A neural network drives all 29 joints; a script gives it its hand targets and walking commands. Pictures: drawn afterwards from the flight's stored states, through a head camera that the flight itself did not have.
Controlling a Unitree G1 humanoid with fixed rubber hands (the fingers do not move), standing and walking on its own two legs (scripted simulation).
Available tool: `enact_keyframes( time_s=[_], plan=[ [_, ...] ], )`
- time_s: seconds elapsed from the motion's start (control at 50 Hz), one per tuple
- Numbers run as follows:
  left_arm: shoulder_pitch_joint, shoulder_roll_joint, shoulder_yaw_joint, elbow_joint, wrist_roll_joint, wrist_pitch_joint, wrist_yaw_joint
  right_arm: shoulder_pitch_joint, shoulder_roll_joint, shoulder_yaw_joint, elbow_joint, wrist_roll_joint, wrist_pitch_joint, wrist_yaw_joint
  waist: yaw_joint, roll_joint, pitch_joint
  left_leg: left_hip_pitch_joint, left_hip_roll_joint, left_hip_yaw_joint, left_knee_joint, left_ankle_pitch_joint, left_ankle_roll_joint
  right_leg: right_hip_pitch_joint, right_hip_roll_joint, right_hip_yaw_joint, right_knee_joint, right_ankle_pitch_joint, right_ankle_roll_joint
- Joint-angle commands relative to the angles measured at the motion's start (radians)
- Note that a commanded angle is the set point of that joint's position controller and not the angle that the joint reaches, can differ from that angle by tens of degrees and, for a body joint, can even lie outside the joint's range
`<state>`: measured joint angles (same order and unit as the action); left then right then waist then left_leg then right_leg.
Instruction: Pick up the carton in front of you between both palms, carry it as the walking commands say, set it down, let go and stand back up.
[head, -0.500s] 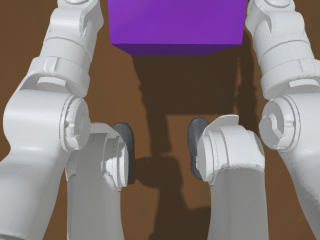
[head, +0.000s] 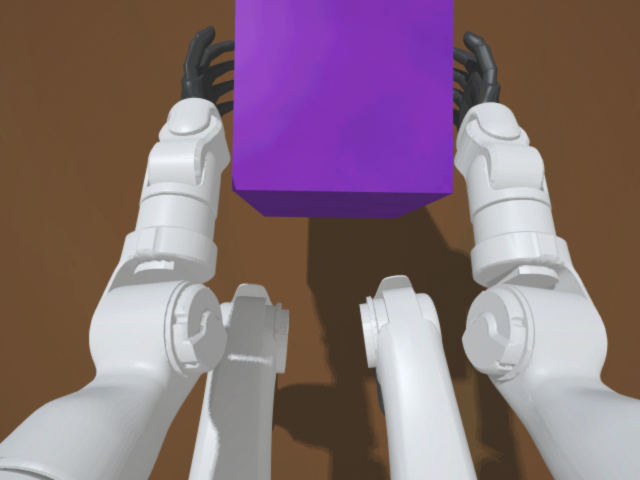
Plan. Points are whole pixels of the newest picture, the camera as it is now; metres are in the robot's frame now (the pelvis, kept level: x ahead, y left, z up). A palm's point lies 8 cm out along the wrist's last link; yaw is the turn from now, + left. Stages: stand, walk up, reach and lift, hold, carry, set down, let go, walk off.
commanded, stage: reach and lift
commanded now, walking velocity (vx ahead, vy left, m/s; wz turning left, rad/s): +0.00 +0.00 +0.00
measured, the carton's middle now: (335, 130) +0.52 -0.03 -0.15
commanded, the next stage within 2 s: none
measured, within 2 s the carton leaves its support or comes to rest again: neither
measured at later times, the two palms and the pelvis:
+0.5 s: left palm (132, 73) +0.49 +0.13 +0.07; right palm (548, 76) +0.47 -0.17 +0.07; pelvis +0.02 +0.00 +0.12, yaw +0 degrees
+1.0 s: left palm out of the picture +0.44 +0.14 +0.23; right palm out of the picture +0.43 -0.16 +0.23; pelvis +0.07 +0.00 +0.26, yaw -1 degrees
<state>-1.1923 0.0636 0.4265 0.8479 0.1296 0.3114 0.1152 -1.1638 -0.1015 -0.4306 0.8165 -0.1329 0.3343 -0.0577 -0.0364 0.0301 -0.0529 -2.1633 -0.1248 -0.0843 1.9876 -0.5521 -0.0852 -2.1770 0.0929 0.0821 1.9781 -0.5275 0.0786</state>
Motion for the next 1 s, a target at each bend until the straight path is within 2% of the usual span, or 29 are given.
enact_keyframes(
  time_s=[0.0, 0.1, 0.22, 0.32, 0.46, 0.64, 0.98],
  plan=[
    [-0.635, -1.045, -0.358, 0.003, -0.054, -0.003, -0.255, -0.645, 1.026, 0.380, -0.016, 0.063, -0.002, 0.268, -0.022, -0.009, -0.937, 0.464, -0.069, 0.186, -0.260, 0.092, 0.060, 0.543, 0.062, -0.188, -0.265, 0.120, -0.049],
    [-0.650, -1.068, -0.354, -0.015, -0.046, 0.001, -0.262, -0.664, 1.049, 0.379, -0.046, 0.050, 0.001, 0.274, -0.026, -0.013, -1.035, 0.546, -0.072, 0.183, -0.334, 0.093, 0.058, 0.639, 0.064, -0.187, -0.335, 0.121, -0.050],
    [-0.621, -1.131, -0.438, -0.092, -0.082, 0.031, -0.273, -0.635, 1.121, 0.465, -0.115, 0.088, 0.032, 0.284, -0.021, -0.016, -1.195, 0.698, -0.073, 0.182, -0.409, 0.137, 0.052, 0.791, 0.067, -0.188, -0.404, 0.164, -0.043],
    [-0.536, -1.184, -0.521, -0.151, -0.119, 0.052, -0.285, -0.546, 1.177, 0.539, -0.161, 0.122, 0.052, 0.289, -0.017, -0.018, -1.229, 0.801, -0.072, 0.175, -0.468, 0.199, 0.043, 0.895, 0.070, -0.180, -0.462, 0.231, -0.038],
    [-0.390, -1.222, -0.590, -0.179, -0.140, 0.045, -0.288, -0.401, 1.213, 0.598, -0.185, 0.139, 0.043, 0.281, -0.012, -0.022, -1.141, 0.902, -0.072, 0.150, -0.573, 0.247, 0.040, 1.016, 0.074, -0.155, -0.562, 0.286, -0.035],
    [-0.195, -1.241, -0.597, -0.159, -0.114, 0.013, -0.281, -0.213, 1.233, 0.607, -0.166, 0.115, 0.008, 0.266, -0.002, -0.021, -0.970, 1.053, -0.065, 0.110, -0.746, 0.257, 0.046, 1.175, 0.072, -0.116, -0.727, 0.292, -0.042],
    [0.166, -1.251, -0.669, -0.219, -0.082, -0.015, -0.285, 0.137, 1.246, 0.675, -0.216, 0.087, -0.027, 0.263, 0.013, -0.026, -0.728, 1.478, -0.024, 0.025, -1.108, 0.400, 0.061, 1.563, 0.046, -0.038, -1.082, 0.413, -0.060]
  ],
)
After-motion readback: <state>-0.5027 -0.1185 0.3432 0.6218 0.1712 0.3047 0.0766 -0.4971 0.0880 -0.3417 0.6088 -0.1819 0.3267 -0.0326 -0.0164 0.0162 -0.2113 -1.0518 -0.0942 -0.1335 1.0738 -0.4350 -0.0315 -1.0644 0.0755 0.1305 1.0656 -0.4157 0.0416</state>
